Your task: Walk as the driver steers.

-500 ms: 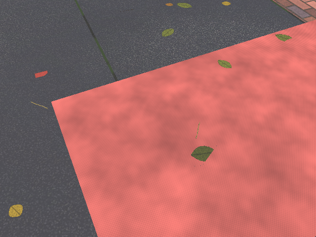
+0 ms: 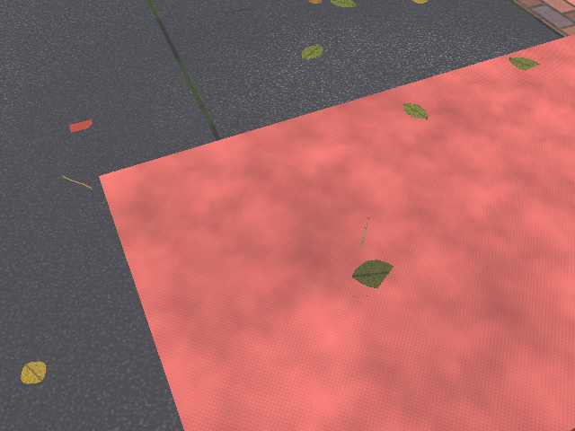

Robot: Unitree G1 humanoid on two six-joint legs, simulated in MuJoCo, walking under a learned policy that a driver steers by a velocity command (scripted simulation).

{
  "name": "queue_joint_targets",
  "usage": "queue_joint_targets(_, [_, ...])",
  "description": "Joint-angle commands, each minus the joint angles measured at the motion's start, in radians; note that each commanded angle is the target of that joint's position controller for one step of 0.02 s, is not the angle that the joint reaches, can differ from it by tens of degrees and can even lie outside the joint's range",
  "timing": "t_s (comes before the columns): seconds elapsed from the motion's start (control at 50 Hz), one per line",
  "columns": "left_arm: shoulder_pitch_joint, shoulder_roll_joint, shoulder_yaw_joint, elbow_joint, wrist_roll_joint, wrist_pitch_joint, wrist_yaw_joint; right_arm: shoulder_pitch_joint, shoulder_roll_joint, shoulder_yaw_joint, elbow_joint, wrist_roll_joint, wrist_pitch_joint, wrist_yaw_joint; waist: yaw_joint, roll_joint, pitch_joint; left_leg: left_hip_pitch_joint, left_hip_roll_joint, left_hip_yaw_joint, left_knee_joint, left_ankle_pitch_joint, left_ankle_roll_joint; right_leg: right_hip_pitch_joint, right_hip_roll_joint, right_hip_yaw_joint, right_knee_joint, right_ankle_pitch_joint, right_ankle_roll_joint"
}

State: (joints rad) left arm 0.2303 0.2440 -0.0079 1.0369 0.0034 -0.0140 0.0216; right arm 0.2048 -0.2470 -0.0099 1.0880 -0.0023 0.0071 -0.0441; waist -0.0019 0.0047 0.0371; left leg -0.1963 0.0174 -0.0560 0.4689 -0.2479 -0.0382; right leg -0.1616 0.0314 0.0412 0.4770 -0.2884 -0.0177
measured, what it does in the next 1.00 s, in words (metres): stands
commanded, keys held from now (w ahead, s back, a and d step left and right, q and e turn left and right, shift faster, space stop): no key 0.84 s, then w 0.16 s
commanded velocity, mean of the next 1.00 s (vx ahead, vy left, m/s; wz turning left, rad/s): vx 0.02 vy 0.00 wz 0.00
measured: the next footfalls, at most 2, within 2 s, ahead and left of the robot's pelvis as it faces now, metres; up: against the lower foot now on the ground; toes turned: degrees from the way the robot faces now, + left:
right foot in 1.56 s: +0.43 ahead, -0.09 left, +0.00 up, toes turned -2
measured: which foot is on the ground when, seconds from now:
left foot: down 0.00-1.00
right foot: down 0.00-1.00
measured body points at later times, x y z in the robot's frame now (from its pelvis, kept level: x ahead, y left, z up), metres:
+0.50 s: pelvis -0.01 +0.01 +0.00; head +0.00 +0.00 +0.45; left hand +0.00 +0.25 -0.15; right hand +0.00 -0.24 -0.16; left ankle +0.00 +0.14 -0.74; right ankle -0.02 -0.11 -0.74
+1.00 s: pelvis +0.01 +0.01 -0.01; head +0.01 +0.02 +0.44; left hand -0.02 +0.26 -0.16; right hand +0.00 -0.23 -0.16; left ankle +0.00 +0.14 -0.73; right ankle -0.02 -0.11 -0.74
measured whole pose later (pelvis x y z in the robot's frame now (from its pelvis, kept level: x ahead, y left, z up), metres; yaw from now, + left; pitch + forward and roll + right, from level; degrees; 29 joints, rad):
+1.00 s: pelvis +0.01 +0.01 -0.01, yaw +1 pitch +0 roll +0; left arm 0.37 0.19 0.01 1.07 -0.02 -0.03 0.04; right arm 0.34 -0.19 -0.01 1.10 0.01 -0.03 -0.04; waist 0.01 0.00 -0.01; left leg -0.27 0.00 -0.04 0.62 -0.42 0.03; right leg -0.20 0.02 0.04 0.55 -0.38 -0.03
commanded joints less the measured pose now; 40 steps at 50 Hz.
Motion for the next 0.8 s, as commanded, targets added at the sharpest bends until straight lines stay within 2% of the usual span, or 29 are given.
queue_joint_targets(0.02, [0.036, 0.111, 0.019, -0.021, 0.0, -0.007, 0.005, 0.035, -0.108, -0.017, -0.018, 0.0, -0.006, -0.004, 0.0, -0.007, 0.002, 0.025, 0.002, 0.008, -0.051, 0.154, 0.022, -0.063, -0.042, 0.033, -0.099, 0.159, -0.018])
queue_joint_targets(0.8, [0.147, 0.037, 0.017, 0.026, -0.005, -0.001, 0.019, 0.142, -0.037, -0.007, 0.003, 0.003, -0.013, -0.008, 0.003, -0.002, 0.032, -0.024, -0.009, 0.012, -0.054, 0.103, 0.037, -0.087, -0.033, 0.011, -0.091, 0.105, -0.007])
